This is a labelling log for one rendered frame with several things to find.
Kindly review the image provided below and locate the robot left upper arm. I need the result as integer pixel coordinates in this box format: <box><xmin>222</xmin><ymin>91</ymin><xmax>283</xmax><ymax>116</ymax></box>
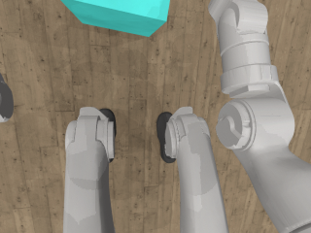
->
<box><xmin>0</xmin><ymin>73</ymin><xmax>14</xmax><ymax>122</ymax></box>

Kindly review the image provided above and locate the robot left foot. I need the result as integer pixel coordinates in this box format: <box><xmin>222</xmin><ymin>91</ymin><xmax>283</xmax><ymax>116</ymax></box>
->
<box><xmin>99</xmin><ymin>108</ymin><xmax>117</xmax><ymax>163</ymax></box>

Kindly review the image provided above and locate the robot right thigh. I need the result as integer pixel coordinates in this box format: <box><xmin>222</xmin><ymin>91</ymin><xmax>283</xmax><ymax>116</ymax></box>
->
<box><xmin>165</xmin><ymin>114</ymin><xmax>229</xmax><ymax>233</ymax></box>

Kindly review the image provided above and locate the robot right upper arm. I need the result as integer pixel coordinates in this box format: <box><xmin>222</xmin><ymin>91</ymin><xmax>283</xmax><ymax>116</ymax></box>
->
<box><xmin>215</xmin><ymin>97</ymin><xmax>311</xmax><ymax>233</ymax></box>

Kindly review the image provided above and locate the right robot forearm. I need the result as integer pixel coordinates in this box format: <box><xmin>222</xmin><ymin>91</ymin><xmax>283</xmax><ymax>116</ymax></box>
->
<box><xmin>208</xmin><ymin>0</ymin><xmax>295</xmax><ymax>127</ymax></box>

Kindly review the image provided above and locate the carton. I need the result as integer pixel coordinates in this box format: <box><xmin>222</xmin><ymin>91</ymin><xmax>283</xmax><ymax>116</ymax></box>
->
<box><xmin>60</xmin><ymin>0</ymin><xmax>170</xmax><ymax>37</ymax></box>

